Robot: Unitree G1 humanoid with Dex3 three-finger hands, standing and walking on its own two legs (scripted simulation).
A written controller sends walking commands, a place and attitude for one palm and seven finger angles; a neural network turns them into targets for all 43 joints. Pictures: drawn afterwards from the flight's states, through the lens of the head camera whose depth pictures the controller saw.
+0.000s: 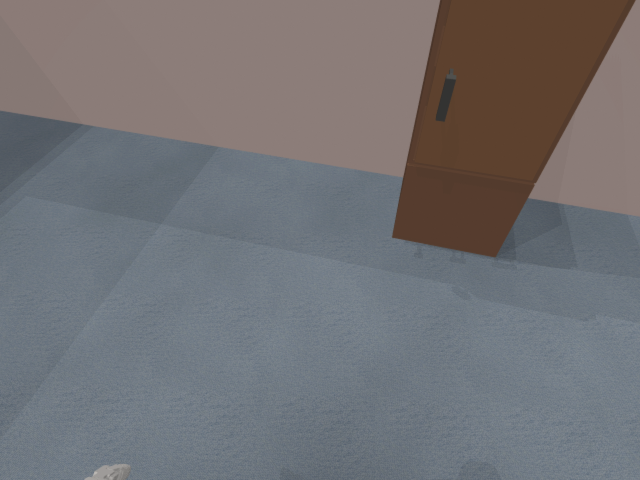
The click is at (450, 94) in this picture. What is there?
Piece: cupboard door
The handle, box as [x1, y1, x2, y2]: [436, 68, 455, 121]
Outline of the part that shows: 450,68 449,73 446,75 436,114 436,120 444,121 454,85 455,75 452,74 453,69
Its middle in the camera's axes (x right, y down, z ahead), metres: +0.36 -0.41 +1.11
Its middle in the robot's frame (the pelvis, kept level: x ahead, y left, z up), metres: +1.12 -0.30 -0.08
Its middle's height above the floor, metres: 0.69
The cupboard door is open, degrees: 0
